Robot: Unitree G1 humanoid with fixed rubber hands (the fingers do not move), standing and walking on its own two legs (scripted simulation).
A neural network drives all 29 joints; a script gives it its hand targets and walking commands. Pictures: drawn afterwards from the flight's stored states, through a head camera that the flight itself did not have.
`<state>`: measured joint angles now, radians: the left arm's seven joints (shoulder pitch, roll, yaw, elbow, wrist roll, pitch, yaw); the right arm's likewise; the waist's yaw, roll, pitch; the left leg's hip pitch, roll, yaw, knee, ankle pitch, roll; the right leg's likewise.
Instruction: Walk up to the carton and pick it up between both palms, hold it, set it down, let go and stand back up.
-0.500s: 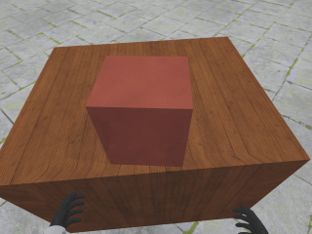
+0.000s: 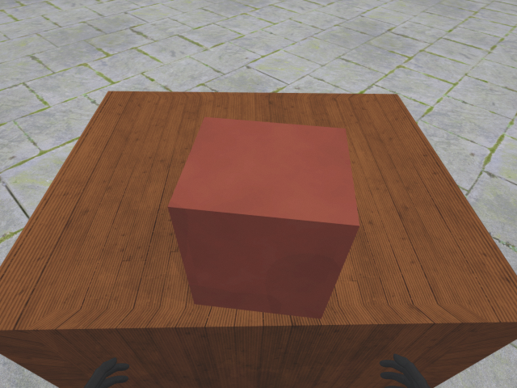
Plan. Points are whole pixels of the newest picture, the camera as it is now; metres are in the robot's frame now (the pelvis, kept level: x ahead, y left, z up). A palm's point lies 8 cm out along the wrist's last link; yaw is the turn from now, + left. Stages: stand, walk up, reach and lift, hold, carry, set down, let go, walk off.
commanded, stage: stand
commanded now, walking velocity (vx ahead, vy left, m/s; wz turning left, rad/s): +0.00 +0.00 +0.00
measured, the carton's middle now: (265, 221) +0.37 -0.01 +0.07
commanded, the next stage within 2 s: none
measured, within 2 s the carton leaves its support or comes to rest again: neither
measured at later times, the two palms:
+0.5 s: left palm out of the picture +0.08 +0.25 -0.09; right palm out of the picture +0.07 -0.25 -0.09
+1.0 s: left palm out of the picture +0.02 +0.26 -0.10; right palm out of the picture +0.01 -0.25 -0.10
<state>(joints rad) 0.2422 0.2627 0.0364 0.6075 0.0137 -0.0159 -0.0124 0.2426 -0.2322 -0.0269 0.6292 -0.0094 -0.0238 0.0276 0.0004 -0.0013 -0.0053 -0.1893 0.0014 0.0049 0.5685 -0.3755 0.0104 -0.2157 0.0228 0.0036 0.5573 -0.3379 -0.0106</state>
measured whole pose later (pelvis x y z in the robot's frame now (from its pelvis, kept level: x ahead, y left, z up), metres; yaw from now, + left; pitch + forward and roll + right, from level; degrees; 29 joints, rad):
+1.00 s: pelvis -0.06 +0.00 +0.00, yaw +0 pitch -2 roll +0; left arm 0.32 0.26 0.01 0.72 0.01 -0.02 0.00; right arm 0.31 -0.25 -0.02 0.74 -0.01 -0.01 0.01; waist 0.00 -0.01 0.05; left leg -0.22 -0.01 0.01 0.52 -0.26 0.01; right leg -0.25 0.01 0.02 0.51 -0.22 0.00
